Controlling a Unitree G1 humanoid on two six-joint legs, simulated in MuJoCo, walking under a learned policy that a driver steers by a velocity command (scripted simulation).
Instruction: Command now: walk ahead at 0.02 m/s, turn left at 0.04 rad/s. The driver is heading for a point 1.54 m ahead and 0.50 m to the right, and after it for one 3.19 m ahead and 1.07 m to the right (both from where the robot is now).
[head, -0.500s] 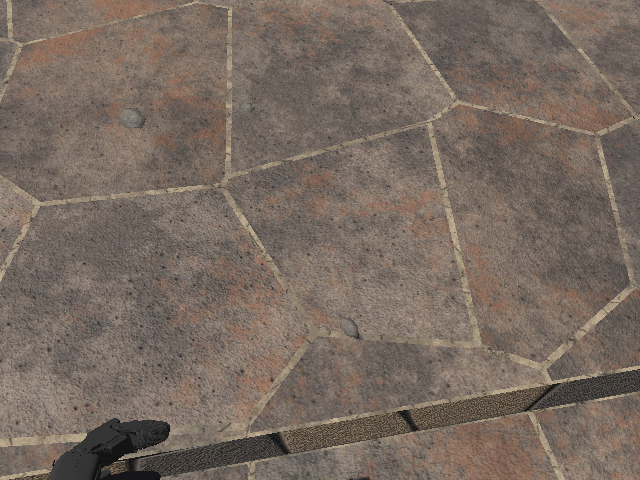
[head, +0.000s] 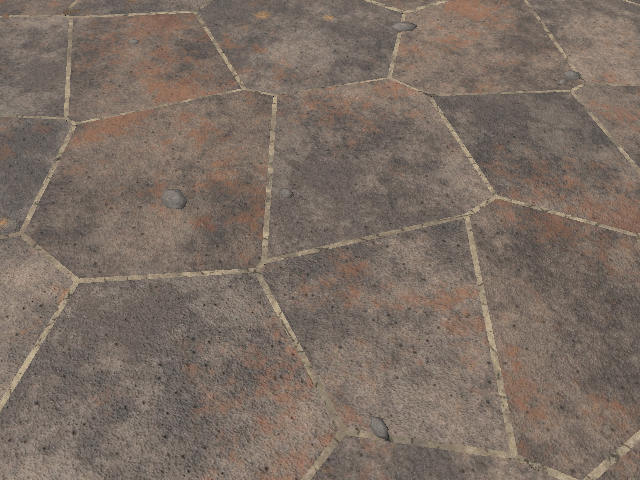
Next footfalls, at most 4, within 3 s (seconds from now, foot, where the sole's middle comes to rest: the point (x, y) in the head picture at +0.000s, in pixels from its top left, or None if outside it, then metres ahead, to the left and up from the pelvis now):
2.24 right None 0.21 -0.16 -0.77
2.68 left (316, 425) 0.58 0.04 -0.64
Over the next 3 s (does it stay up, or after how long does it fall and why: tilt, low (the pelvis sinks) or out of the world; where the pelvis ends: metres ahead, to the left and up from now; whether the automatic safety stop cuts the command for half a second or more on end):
stays up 0.66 -0.06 0.13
